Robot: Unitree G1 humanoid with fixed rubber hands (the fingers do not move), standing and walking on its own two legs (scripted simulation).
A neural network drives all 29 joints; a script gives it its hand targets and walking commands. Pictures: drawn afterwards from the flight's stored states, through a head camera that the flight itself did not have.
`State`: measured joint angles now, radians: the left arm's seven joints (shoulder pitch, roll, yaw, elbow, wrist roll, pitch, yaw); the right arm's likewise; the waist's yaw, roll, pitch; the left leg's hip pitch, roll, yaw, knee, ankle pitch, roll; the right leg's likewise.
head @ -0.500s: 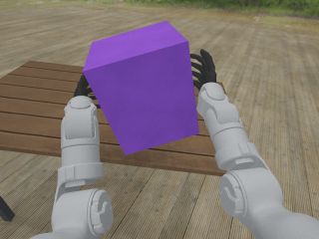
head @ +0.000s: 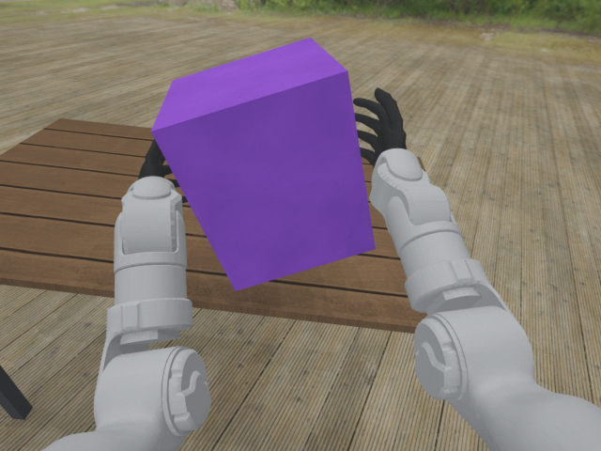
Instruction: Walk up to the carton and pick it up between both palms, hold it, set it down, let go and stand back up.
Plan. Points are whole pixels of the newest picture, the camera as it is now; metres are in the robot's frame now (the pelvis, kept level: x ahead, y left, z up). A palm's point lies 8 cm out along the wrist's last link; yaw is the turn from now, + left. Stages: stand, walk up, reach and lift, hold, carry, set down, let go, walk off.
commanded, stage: hold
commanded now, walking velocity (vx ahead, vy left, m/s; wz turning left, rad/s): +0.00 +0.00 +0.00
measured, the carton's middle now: (273, 163) +0.44 +0.00 +0.22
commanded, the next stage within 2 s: none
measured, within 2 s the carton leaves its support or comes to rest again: neither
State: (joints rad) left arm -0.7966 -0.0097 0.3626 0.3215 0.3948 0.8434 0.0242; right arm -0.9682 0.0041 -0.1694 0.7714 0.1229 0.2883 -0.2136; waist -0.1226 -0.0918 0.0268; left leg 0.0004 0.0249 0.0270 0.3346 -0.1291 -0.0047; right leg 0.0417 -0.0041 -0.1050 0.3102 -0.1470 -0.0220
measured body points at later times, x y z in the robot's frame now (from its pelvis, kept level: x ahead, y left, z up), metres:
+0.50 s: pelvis +0.00 +0.00 +0.00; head -0.09 +0.04 +0.44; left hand +0.38 +0.15 +0.24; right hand +0.37 -0.14 +0.30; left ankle +0.05 +0.12 -0.75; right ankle +0.03 -0.10 -0.75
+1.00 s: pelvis +0.01 +0.00 +0.00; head -0.09 +0.03 +0.44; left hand +0.38 +0.15 +0.25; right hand +0.38 -0.14 +0.31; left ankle +0.05 +0.12 -0.75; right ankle +0.03 -0.10 -0.75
